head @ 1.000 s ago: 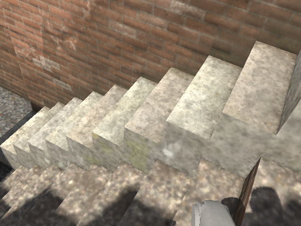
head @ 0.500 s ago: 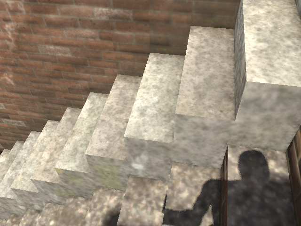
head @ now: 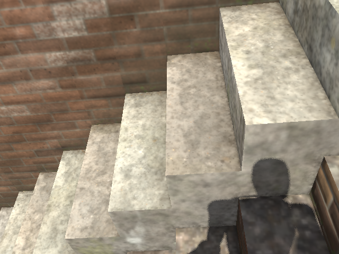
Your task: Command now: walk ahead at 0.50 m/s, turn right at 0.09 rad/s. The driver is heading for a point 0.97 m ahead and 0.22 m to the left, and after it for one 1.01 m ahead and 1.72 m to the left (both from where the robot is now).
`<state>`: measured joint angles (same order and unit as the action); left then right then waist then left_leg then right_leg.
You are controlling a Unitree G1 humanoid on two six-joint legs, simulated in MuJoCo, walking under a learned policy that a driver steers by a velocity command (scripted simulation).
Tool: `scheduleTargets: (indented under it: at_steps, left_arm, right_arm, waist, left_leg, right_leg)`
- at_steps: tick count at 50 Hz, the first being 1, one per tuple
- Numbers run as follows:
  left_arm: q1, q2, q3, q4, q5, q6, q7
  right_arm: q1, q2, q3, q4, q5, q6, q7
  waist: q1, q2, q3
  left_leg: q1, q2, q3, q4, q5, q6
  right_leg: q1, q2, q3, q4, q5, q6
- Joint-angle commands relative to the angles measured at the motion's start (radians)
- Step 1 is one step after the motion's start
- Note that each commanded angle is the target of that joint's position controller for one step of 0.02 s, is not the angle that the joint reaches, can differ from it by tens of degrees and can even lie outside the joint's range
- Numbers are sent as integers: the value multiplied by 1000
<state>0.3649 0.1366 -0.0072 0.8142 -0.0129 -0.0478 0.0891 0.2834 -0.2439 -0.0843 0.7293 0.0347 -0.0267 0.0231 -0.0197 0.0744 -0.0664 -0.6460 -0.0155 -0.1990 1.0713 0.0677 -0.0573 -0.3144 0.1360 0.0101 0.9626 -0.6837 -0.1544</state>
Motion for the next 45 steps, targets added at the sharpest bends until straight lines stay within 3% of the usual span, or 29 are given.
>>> scheduleTargets:
  at_steps: [1,6,9,12,13,14,15,16,17,18,19,20,22,23,24,25,26,27,28,29,30,31,33,34,38,42,43,44,45]
  left_arm:
    - [108,132,36,-19,-13,-14,10]
    - [164,136,41,8,-16,-26,0]
    - [110,163,48,-12,-33,-33,-1]
    - [9,171,54,-35,-15,-43,2]
    - [17,174,60,-25,9,-50,-3]
    - [-20,176,49,-24,5,-52,-11]
    - [-72,185,47,-36,11,-49,-20]
    - [-267,158,37,-125,19,-52,-28]
    - [-280,49,6,-198,-6,-51,-32]
    - [-139,66,-13,-239,-42,-49,-47]
    - [-167,112,2,-281,-102,-41,-7]
    - [-160,74,-19,-276,-51,-28,7]
    - [-177,34,-45,-306,49,-3,12]
    - [-143,35,-49,-314,75,18,12]
    - [-105,28,-67,-338,70,44,12]
    - [-148,74,-64,-303,58,60,20]
    - [-309,52,-70,-281,75,59,2]
    - [-171,40,-62,-295,46,32,-23]
    - [33,90,-46,-242,33,5,-31]
    - [15,192,-20,-223,29,-1,-11]
    - [-184,160,-28,-221,57,27,13]
    - [-341,106,-48,-247,109,47,-44]
    - [-352,22,-55,-184,24,23,-107]
    - [-265,41,-37,-123,-9,3,-108]
    - [-67,83,17,-33,5,-25,-90]
    - [-50,39,27,-49,-9,-27,-71]
    - [-13,68,41,-20,-5,-14,-64]
    - [2,66,39,-28,-13,-12,-66]
    - [-15,150,69,-24,43,-39,-48]
  right_arm:
    - [-172,-35,1,-103,-15,-29,11]
    - [-212,3,20,-116,-39,-36,31]
    - [-309,-24,18,-155,-16,-57,44]
    - [-272,-79,6,-142,-9,-61,43]
    - [-155,-108,-14,-129,-37,-73,22]
    - [68,-86,-17,-79,-57,-89,14]
    - [317,-69,-22,10,-62,-80,7]
    - [504,-55,-15,86,-72,-58,-7]
    - [445,-29,26,97,-157,-59,1]
    - [309,-82,41,72,-196,-85,5]
    - [251,-178,-17,20,-138,-68,-13]
    - [194,-172,-2,24,-101,-72,-34]
    - [46,-138,29,22,-62,-91,-34]
    - [-90,-144,43,2,-36,-88,-25]
    - [-282,-192,42,-26,-28,-85,-16]
    - [-281,-156,53,-2,-21,-75,-4]
    - [7,-119,66,86,10,-55,-32]
    - [93,-211,44,141,6,-59,-35]
    - [33,-257,9,128,11,-61,-38]
    - [-99,-212,1,30,43,-44,-5]
    - [-143,-74,33,-2,16,-11,36]
    - [-72,-92,25,89,8,23,26]
    - [-21,-80,22,61,-14,41,17]
    - [-1,-68,20,59,-24,20,8]
    - [-127,-4,38,-9,-26,-54,8]
    - [-108,23,52,-49,-23,-42,3]
    - [-44,55,52,-10,-7,-33,2]
    - [-15,31,49,-20,3,-29,0]
    - [-217,-2,41,-103,-118,9,-6]
  waist:
    - [54,-140,138]
    - [95,-180,124]
    - [100,-162,184]
    - [63,-170,176]
    - [22,-237,78]
    - [-122,-181,0]
    - [-245,-23,-50]
    - [-350,121,-41]
    - [-267,258,-52]
    - [-100,331,-255]
    - [-116,55,-500]
    - [-49,9,-478]
    - [86,-46,-221]
    - [174,11,-109]
    - [275,125,-29]
    - [218,109,14]
    - [6,43,-86]
    - [85,177,-253]
    - [198,110,-438]
    - [176,-200,-459]
    - [62,-457,-359]
    - [28,-368,-240]
    - [-17,-157,44]
    - [-10,-104,99]
    - [46,-65,63]
    - [10,-136,19]
    - [15,-258,0]
    - [8,-235,30]
    - [50,-195,106]
  left_leg:
    - [-293,39,33,-60,56,13]
    - [-197,40,142,-187,109,20]
    - [-197,59,139,-362,104,37]
    - [-9,100,138,-603,206,87]
    - [281,64,195,-673,351,96]
    - [599,59,240,-848,680,100]
    - [982,139,188,-930,936,149]
    - [1114,213,161,-958,961,207]
    - [1170,324,123,-687,1454,248]
    - [1466,450,-4,-352,1842,447]
    - [1503,478,-5,-391,1727,390]
    - [1350,463,-5,-463,1392,373]
    - [796,419,82,-676,1012,328]
    - [478,362,204,-796,883,281]
    - [162,319,289,-905,715,214]
    - [85,237,323,-982,913,205]
    - [396,223,171,-906,1384,246]
    - [617,294,170,-661,1782,237]
    - [751,308,220,-351,1725,203]
    - [671,222,263,-165,1254,148]
    - [452,80,216,-153,69,117]
    - [368,23,87,176,-267,72]
    - [160,-2,150,339,-469,50]
    - [64,9,185,321,-486,63]
    - [-244,-6,165,337,-430,91]
    - [-248,17,161,224,-225,50]
    - [-221,-51,246,517,-331,31]
    - [-288,-39,202,641,-392,32]
    - [-431,-42,236,654,-517,52]
  right_leg:
    - [128,-282,439,-228,751,-59]
    - [171,-259,362,-175,934,-31]
    - [220,-260,371,-142,865,-26]
    - [212,-233,318,-81,962,16]
    - [143,-163,237,71,1077,54]
    - [19,-92,155,328,1081,107]
    - [-289,-10,67,725,659,190]
    - [-460,79,-39,1048,-31,219]
    - [-625,86,-17,1390,-309,201]
    - [-902,35,91,1556,-278,243]
    - [-906,6,59,1535,-207,149]
    - [-888,-40,96,1511,-136,138]
    - [-738,-82,55,1277,-94,111]
    - [-541,-73,14,1075,-50,121]
    - [-248,-142,30,702,42,104]
    - [-100,-95,-68,563,56,89]
    - [-152,11,-202,570,-182,73]
    - [-142,-2,-97,480,-176,60]
    - [-101,-56,106,299,92,44]
    - [-103,-104,356,21,305,42]
    - [-99,-191,597,-306,383,-29]
    - [-210,-291,585,-426,411,-144]
    - [-353,-252,432,-305,359,-108]
    - [-310,-234,392,-242,423,-81]
    - [52,-265,465,-253,506,-137]
    - [79,-289,430,-306,566,-130]
    - [46,-299,429,-323,581,-175]
    - [24,-317,457,-342,522,-186]
    - [57,-307,412,-389,527,-152]
